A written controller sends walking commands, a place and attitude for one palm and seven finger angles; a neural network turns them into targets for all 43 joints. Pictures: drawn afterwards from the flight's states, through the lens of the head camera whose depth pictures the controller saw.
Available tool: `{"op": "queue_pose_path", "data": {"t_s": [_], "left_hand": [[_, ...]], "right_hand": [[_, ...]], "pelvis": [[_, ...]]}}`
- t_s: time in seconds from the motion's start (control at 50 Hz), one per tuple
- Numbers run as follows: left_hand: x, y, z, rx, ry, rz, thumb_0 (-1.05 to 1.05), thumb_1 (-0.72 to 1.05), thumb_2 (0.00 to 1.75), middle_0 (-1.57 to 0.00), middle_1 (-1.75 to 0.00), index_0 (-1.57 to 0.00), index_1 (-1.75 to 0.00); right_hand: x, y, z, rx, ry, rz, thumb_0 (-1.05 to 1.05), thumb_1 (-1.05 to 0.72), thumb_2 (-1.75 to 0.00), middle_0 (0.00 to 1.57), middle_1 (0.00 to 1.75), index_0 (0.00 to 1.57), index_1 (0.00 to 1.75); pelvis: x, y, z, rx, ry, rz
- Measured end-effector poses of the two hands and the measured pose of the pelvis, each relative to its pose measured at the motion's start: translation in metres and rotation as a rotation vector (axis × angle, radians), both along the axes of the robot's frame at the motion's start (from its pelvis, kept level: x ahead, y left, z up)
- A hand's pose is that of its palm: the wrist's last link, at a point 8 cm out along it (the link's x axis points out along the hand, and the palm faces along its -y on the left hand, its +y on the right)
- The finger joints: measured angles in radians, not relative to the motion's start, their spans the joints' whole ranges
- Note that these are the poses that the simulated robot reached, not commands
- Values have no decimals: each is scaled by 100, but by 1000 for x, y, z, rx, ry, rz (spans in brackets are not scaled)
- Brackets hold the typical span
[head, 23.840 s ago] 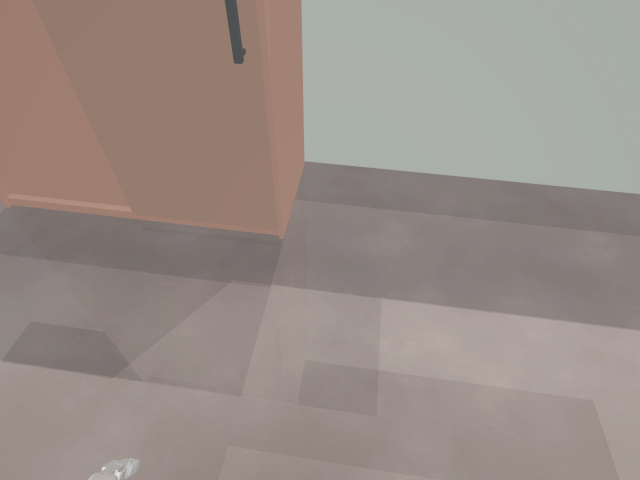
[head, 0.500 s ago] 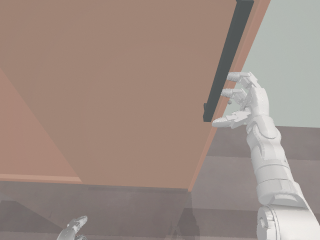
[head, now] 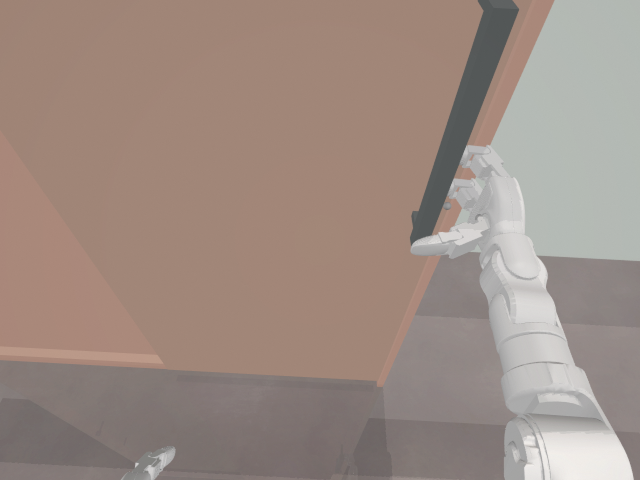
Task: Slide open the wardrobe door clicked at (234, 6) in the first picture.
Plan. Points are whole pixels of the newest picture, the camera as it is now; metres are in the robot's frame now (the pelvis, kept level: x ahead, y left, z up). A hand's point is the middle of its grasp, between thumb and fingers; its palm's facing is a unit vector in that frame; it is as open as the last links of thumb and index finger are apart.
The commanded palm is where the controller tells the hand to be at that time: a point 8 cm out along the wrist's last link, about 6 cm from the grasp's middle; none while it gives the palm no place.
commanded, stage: slide the fingers in behind the handle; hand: right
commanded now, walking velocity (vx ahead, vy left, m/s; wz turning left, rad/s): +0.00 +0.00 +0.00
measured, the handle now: (445, 145) +0.49 -0.10 +0.18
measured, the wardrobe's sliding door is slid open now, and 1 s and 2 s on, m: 0.00 0.00 0.00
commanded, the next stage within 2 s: grip the handle and tug to test in 0.80 s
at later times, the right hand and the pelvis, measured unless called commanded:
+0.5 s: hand (427, 203) +0.42 -0.08 +0.14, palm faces -0.05 +1.00 +0.00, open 14.0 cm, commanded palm +0.40 -0.14 +0.14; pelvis +0.00 +0.01 +0.00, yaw +0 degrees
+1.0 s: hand (428, 206) +0.42 -0.08 +0.14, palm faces -0.05 +1.00 -0.01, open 14.3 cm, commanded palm +0.39 -0.13 +0.14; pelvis +0.01 +0.01 +0.00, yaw +0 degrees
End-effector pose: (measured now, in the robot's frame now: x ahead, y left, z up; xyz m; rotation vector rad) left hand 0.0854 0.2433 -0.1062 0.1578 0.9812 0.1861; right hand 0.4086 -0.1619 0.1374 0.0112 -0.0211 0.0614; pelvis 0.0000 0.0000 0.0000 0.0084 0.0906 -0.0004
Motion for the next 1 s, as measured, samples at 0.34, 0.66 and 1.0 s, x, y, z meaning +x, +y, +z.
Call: {"op": "queue_pose_path", "data": {"t_s": [0.34,0.66,1.0], "left_hand": [[15,2,3,7,-35,-23,1,91,90,-20,-29,-20,-30],[9,4,1,-7,-18,-16,1,91,90,-20,-30,-20,-30],[19,6,4,-11,-51,-4,1,91,90,-20,-29,-20,-30]], "right_hand": [[-1,23,2,-12,18,17,-1,50,-30,30,120,29,120],[-4,22,4,-19,7,-4,-1,50,-30,30,120,29,119],[-7,25,3,-16,-1,-9,-1,47,-31,24,118,22,116]], "pelvis": [[-4,4,0,-2,-7,-13],[-3,8,1,-4,-17,-9],[5,7,3,-6,-21,4]]}}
